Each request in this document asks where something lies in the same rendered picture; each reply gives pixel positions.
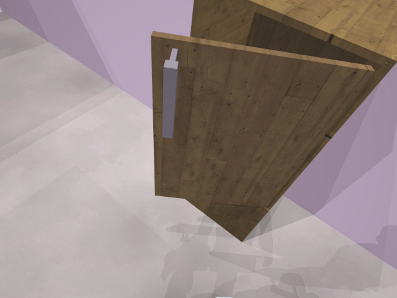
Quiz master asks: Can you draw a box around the cupboard door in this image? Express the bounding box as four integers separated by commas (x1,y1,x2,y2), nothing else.
151,31,375,208

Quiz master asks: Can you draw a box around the handle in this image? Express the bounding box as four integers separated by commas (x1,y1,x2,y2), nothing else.
163,48,179,138

